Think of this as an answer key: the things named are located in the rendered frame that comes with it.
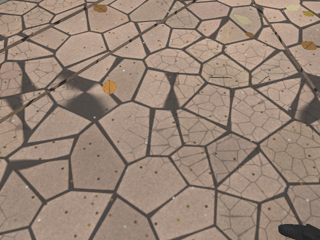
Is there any robot right hand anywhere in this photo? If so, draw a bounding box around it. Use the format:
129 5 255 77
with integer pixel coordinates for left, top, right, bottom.
278 224 320 240

